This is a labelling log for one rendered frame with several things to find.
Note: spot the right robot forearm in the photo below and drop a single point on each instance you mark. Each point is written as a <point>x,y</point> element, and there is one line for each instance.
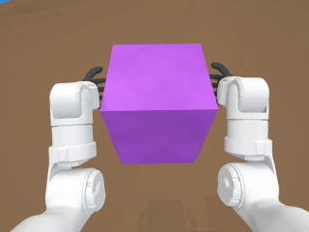
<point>247,112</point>

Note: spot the left robot forearm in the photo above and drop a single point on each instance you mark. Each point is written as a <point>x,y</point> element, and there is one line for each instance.
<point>71,115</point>

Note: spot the carton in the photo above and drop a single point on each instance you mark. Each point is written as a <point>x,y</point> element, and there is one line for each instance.
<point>158,103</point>

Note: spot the right robot hand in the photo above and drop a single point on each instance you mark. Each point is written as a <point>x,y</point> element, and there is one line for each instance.
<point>218,77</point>

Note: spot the left robot upper arm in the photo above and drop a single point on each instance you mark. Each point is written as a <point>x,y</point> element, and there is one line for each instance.
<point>72,196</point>

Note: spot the right robot upper arm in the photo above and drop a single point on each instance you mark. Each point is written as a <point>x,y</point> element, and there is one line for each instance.
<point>251,189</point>

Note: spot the left robot hand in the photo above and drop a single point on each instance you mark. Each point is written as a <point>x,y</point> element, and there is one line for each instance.
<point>88,77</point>

